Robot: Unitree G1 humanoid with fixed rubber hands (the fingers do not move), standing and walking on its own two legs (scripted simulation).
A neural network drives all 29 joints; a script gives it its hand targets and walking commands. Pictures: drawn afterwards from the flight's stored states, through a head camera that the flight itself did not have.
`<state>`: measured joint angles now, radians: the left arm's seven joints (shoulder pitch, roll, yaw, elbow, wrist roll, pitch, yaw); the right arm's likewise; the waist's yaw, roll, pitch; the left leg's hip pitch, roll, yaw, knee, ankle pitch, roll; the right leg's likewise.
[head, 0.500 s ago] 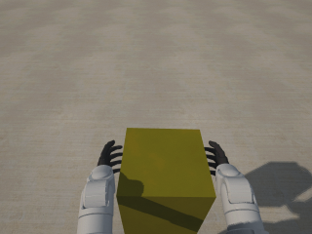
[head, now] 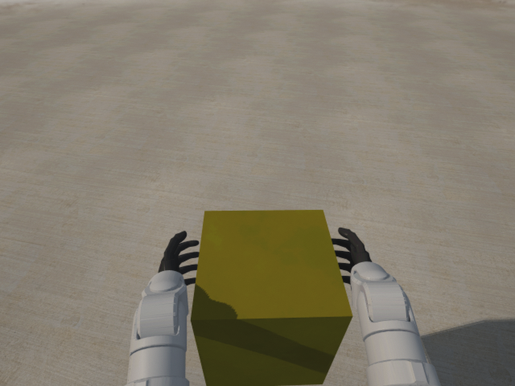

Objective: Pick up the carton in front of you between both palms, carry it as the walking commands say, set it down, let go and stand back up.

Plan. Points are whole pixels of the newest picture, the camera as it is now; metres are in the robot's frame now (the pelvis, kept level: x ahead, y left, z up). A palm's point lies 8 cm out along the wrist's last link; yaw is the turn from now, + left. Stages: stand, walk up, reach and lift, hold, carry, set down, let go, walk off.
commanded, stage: hold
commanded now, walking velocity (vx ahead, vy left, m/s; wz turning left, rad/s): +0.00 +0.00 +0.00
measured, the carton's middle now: (264, 299) +0.29 +0.02 -0.03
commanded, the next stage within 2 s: set down in 0.38 s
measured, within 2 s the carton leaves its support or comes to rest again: neither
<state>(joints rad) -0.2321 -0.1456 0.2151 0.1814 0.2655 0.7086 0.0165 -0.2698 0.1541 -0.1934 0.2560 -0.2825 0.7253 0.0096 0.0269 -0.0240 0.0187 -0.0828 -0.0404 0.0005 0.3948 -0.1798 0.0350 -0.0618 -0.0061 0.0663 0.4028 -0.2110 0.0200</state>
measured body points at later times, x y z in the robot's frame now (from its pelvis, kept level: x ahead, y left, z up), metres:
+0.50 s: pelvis +0.00 -0.03 +0.00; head -0.06 -0.03 +0.45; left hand +0.31 +0.13 +0.06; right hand +0.31 -0.17 +0.04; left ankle +0.03 +0.09 -0.74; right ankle +0.02 -0.14 -0.74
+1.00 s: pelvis -0.01 -0.01 -0.04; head +0.18 +0.00 +0.37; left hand +0.36 +0.13 -0.12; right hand +0.35 -0.17 -0.14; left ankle +0.03 +0.10 -0.74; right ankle +0.02 -0.14 -0.74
